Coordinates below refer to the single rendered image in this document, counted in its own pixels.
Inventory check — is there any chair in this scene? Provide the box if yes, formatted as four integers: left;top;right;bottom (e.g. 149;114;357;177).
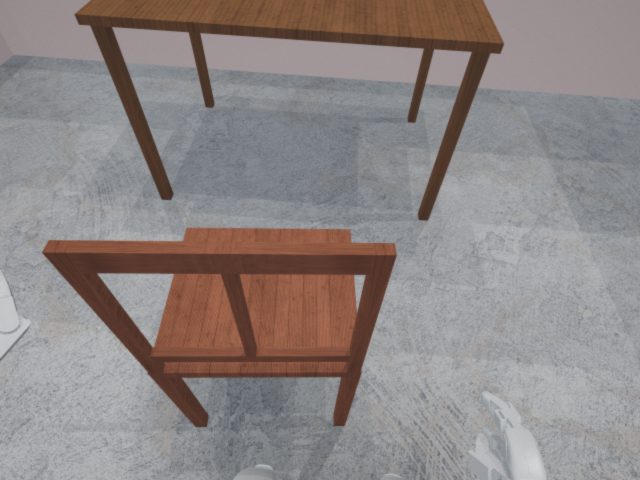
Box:
42;228;397;427

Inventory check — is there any left robot hand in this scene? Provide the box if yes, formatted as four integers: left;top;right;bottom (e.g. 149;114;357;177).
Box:
0;268;31;362

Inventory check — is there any table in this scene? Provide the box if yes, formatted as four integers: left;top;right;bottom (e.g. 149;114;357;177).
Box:
74;0;504;221

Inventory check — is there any right robot hand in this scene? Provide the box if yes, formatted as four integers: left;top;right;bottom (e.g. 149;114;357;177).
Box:
469;391;547;480

